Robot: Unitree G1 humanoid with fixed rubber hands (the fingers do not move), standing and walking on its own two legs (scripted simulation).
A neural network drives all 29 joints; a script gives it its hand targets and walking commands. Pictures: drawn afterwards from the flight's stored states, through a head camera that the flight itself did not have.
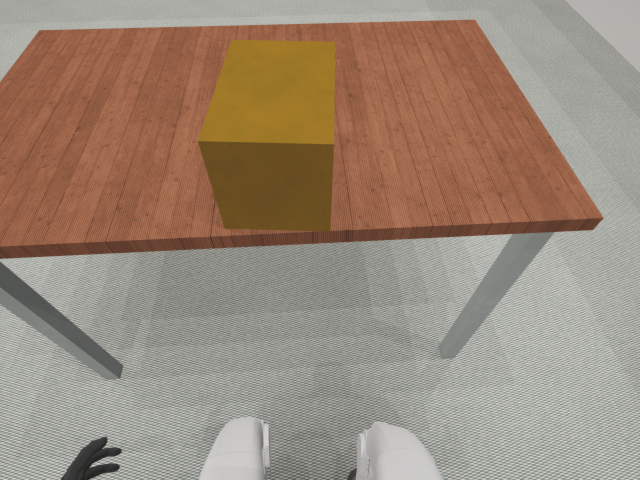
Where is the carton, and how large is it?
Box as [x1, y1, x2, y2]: [198, 40, 334, 230]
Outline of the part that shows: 231,40 198,139 198,143 224,227 255,229 329,230 333,154 334,42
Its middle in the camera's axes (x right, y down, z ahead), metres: -0.06 -0.16 +0.61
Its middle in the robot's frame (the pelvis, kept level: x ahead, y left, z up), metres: +0.57 +0.04 +0.08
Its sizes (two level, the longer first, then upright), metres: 0.245 0.163 0.169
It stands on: a table, 0.71 m high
